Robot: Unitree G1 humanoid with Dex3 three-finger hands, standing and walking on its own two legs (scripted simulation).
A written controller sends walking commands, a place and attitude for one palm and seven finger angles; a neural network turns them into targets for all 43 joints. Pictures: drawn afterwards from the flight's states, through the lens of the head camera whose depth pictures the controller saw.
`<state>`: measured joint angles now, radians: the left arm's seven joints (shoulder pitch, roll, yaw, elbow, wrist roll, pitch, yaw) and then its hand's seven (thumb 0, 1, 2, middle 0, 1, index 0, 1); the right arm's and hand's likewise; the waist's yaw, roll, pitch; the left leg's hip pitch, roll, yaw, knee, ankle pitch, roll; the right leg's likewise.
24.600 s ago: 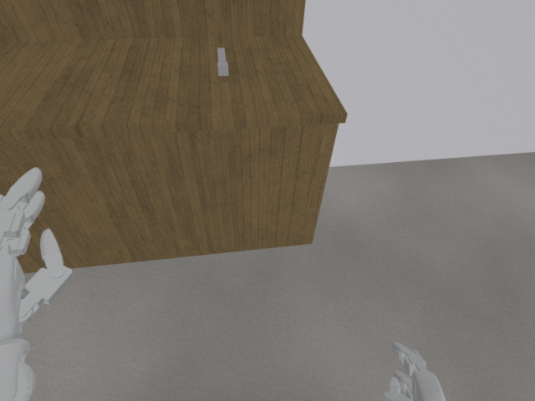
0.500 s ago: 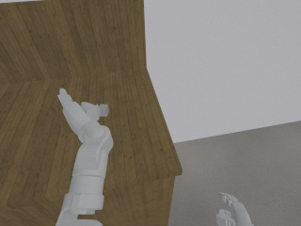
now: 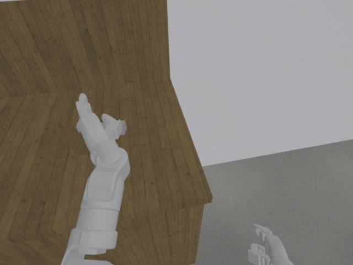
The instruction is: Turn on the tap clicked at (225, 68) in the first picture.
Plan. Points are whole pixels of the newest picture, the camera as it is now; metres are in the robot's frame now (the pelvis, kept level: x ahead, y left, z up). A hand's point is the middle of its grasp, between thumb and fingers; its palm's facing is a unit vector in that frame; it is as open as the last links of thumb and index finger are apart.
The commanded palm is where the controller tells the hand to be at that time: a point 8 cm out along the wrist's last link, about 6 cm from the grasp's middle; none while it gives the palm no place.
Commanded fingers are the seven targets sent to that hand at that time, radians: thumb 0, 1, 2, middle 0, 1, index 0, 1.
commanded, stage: draw the hand back beside the body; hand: left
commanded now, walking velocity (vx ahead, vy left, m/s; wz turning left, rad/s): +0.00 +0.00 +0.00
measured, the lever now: (120, 127) +0.43 +0.21 +0.08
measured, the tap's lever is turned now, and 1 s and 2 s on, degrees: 77 77 77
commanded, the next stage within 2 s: step back with the hand held close in 1.40 s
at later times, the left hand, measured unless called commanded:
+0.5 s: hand (91, 154) +0.26 +0.20 +0.17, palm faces +0.31 -0.92 -0.23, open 7.6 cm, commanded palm +0.23 +0.25 +0.16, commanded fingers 0.00 0.90 0.90 -0.18 -0.24 -0.18 -0.24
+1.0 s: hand (63, 172) +0.23 +0.25 +0.15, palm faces +0.37 -0.88 -0.30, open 7.4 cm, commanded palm +0.18 +0.29 +0.17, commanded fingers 0.00 0.90 0.90 -0.20 -0.30 -0.20 -0.30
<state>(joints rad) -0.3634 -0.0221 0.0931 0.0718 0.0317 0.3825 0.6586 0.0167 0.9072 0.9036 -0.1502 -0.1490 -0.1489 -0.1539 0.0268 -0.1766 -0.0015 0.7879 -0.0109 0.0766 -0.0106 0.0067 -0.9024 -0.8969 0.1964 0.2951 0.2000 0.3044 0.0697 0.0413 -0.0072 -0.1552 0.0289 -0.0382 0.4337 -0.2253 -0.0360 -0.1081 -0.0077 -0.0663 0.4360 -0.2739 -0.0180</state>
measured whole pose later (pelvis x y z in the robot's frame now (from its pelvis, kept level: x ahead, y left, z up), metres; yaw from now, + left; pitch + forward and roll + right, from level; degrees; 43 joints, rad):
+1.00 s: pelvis +0.00 +0.02 +0.00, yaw -2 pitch -5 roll +0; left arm 0.35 0.29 0.21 -0.33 -0.06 -0.09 0.14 0.01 0.90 0.90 -0.20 -0.29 -0.20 -0.29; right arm 0.16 -0.22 0.00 0.65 0.00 -0.04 -0.05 0.01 -0.90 -0.90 0.20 0.30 0.20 0.30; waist 0.06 0.06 0.05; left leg -0.09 0.02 0.00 0.40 -0.22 -0.01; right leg -0.04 -0.02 -0.03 0.37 -0.24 0.01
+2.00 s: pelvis -0.06 +0.03 -0.01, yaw -1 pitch +0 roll -1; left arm 0.50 0.39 0.33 -0.51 -0.06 -0.14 0.14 0.02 0.89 0.90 -0.22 -0.30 -0.22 -0.31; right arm 0.17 -0.22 -0.01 0.55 0.01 0.02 -0.08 0.01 -0.90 -0.90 0.20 0.30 0.20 0.30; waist 0.03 0.05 0.05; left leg -0.36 0.02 -0.01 0.53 -0.17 0.01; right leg -0.30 -0.02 -0.03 0.49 -0.19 0.02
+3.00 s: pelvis -0.25 +0.04 -0.01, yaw -2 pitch +0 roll +2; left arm 0.51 0.41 0.36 -0.62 -0.06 -0.16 0.14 0.01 0.89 0.90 -0.22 -0.30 -0.21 -0.31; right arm 0.12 -0.19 -0.02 0.52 0.02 -0.04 -0.04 0.01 -0.90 -0.90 0.20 0.30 0.20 0.30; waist -0.02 -0.09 0.08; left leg -0.22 -0.02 0.08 0.48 -0.27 0.03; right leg -0.40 0.01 0.03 0.76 -0.42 0.01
